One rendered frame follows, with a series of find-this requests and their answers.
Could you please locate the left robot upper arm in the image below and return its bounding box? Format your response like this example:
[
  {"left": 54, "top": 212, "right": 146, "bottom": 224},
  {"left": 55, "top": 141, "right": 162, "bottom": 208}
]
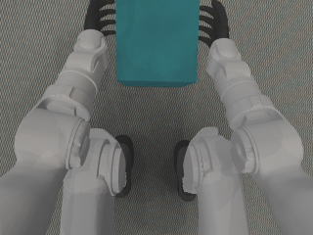
[{"left": 0, "top": 108, "right": 90, "bottom": 235}]

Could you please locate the left robot forearm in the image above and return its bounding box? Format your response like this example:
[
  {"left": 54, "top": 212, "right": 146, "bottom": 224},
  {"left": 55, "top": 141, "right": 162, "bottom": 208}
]
[{"left": 14, "top": 29, "right": 110, "bottom": 156}]

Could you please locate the right robot upper arm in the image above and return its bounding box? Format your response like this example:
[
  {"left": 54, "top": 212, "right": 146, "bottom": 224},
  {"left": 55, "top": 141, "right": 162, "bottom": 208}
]
[{"left": 230, "top": 118, "right": 313, "bottom": 235}]

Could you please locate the right robot forearm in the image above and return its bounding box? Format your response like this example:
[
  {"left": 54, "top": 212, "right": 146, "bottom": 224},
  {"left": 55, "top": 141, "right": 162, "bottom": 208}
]
[{"left": 205, "top": 38, "right": 304, "bottom": 159}]

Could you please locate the carton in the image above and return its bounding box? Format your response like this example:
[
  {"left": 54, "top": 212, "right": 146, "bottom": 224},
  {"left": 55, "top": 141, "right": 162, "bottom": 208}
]
[{"left": 115, "top": 0, "right": 200, "bottom": 88}]

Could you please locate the left robot foot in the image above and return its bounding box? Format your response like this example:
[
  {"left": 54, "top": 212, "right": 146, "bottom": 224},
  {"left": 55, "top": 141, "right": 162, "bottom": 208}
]
[{"left": 115, "top": 134, "right": 134, "bottom": 198}]

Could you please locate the robot right hand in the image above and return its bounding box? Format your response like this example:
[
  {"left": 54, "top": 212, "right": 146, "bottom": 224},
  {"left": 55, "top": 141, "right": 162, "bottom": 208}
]
[{"left": 198, "top": 0, "right": 230, "bottom": 48}]

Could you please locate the robot left hand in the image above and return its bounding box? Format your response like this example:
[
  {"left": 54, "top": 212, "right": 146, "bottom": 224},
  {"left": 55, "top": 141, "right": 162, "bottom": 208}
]
[{"left": 83, "top": 0, "right": 116, "bottom": 37}]

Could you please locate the robot right thigh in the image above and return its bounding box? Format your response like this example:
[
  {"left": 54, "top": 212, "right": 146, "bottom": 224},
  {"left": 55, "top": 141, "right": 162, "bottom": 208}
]
[{"left": 184, "top": 135, "right": 251, "bottom": 235}]

